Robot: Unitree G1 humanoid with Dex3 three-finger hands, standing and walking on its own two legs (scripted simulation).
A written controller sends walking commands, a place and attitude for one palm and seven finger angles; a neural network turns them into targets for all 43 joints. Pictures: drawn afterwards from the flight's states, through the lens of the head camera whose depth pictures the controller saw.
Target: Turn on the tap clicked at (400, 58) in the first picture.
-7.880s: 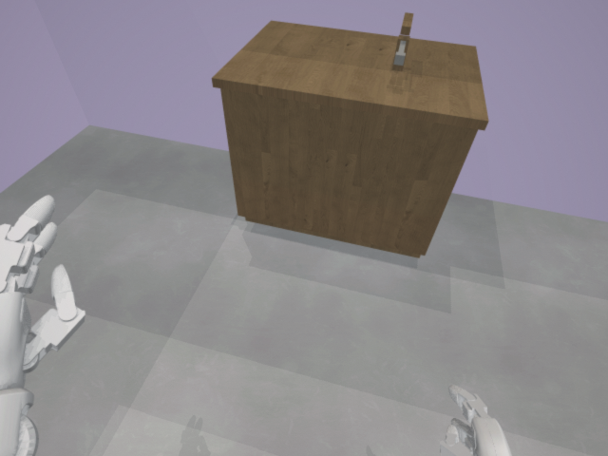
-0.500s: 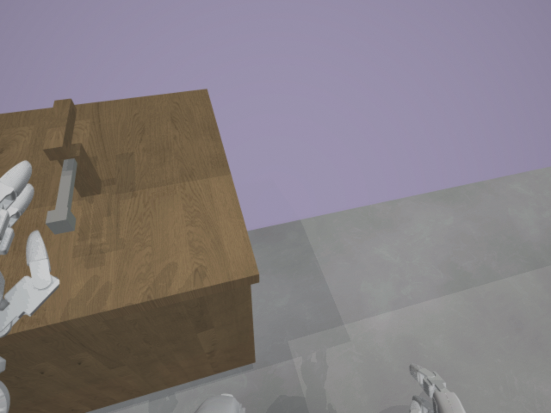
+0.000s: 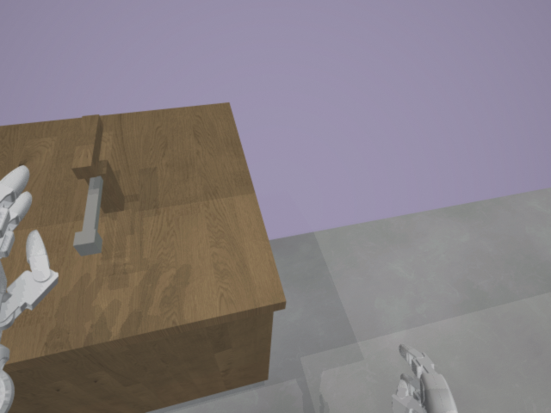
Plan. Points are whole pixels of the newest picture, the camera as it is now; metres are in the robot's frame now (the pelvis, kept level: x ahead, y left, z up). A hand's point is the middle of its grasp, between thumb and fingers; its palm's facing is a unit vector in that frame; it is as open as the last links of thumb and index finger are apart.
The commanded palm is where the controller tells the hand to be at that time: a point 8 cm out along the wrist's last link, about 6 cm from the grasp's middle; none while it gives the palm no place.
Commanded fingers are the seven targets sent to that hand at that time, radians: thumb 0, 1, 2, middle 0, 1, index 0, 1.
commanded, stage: come to a stop and stand still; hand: left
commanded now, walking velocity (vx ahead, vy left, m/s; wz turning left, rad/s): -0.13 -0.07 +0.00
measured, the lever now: (88, 242) +0.32 +0.32 +0.05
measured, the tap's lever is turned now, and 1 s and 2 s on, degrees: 0 0 0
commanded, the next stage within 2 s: look again from close up in 1.68 s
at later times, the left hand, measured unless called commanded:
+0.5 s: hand (35, 332) +0.16 +0.26 +0.13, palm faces +0.29 -0.88 -0.38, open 7.4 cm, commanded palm +0.12 +0.31 +0.18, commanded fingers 0.00 0.90 0.90 -0.20 -0.30 -0.20 -0.30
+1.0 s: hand out of the picture +0.17 +0.31 +0.15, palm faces +0.43 -0.83 -0.36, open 7.5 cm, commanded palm +0.11 +0.33 +0.18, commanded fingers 0.00 0.90 0.90 -0.20 -0.30 -0.20 -0.30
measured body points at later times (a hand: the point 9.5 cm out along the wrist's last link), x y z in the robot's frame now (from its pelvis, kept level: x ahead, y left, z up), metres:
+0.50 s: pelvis -0.05 +0.03 +0.00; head -0.05 +0.04 +0.45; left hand +0.14 +0.31 +0.15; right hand +0.10 -0.21 -0.07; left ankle +0.03 +0.12 -0.74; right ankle -0.03 -0.12 -0.73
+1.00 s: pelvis -0.04 +0.04 +0.00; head -0.03 +0.07 +0.45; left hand +0.14 +0.35 +0.17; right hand +0.14 -0.17 -0.07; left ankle +0.03 +0.13 -0.74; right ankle -0.03 -0.12 -0.74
